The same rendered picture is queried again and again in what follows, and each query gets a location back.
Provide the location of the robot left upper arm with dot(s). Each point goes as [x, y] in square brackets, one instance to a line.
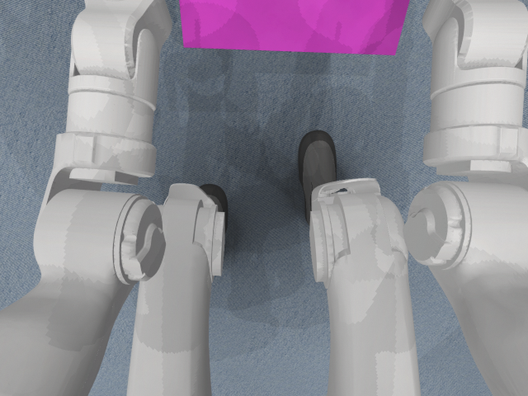
[92, 247]

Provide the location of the right robot forearm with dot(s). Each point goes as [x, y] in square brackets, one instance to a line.
[478, 77]

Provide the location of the carton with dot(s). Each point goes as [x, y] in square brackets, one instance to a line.
[320, 26]

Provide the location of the robot right shin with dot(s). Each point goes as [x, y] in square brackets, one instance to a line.
[392, 215]

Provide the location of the robot right upper arm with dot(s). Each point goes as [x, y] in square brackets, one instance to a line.
[474, 238]

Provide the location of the left robot forearm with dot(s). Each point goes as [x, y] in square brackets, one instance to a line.
[113, 88]

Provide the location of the robot left thigh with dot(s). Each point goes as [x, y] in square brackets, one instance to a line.
[170, 353]

